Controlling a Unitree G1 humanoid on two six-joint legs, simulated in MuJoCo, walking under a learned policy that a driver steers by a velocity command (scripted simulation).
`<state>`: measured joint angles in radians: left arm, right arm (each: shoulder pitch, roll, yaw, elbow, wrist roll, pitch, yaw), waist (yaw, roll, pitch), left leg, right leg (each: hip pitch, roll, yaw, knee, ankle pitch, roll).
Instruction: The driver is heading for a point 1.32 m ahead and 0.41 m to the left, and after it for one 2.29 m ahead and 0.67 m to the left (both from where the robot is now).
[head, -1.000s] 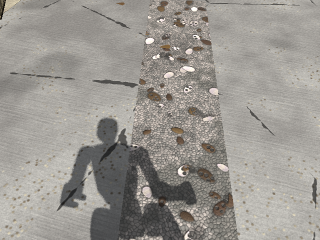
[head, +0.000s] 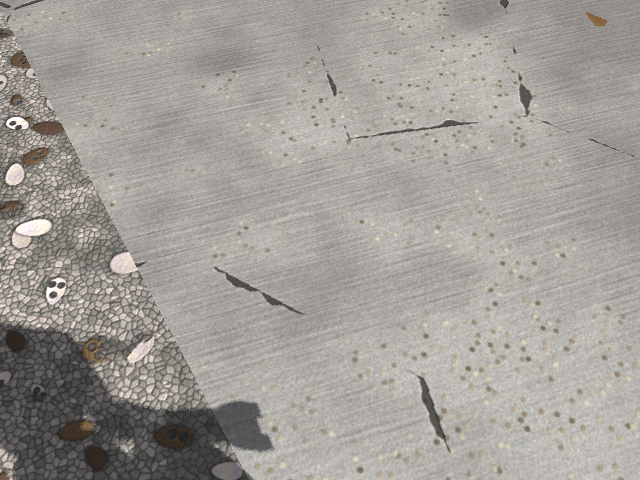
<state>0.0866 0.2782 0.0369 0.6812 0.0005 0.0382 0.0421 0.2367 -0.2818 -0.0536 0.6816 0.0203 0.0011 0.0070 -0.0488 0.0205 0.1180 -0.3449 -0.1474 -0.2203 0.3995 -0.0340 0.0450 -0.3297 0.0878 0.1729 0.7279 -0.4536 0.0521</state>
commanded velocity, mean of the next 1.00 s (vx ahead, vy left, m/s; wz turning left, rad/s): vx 0.01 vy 0.00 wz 0.56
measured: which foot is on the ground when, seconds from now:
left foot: down 0.00-0.12, up 0.14-0.56, down 0.58-1.00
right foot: up 0.00-0.08, down 0.10-0.58, up 0.60-1.00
